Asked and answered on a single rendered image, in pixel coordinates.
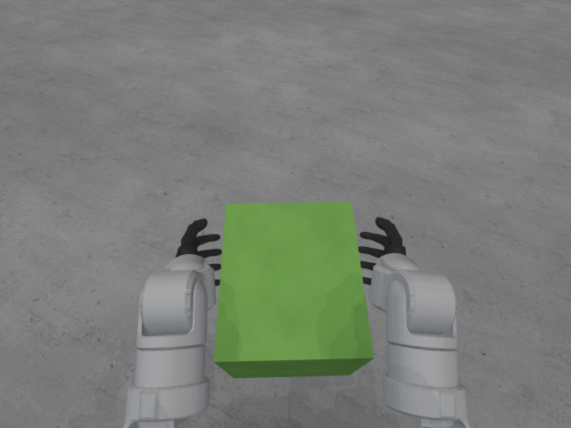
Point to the robot right hand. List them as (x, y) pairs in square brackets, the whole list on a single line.
[(392, 243)]

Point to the robot left forearm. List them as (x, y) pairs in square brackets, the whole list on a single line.
[(170, 385)]

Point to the carton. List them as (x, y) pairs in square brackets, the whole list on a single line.
[(291, 293)]

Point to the robot left hand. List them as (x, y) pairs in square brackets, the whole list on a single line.
[(190, 241)]

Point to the robot right forearm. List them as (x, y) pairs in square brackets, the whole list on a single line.
[(421, 381)]

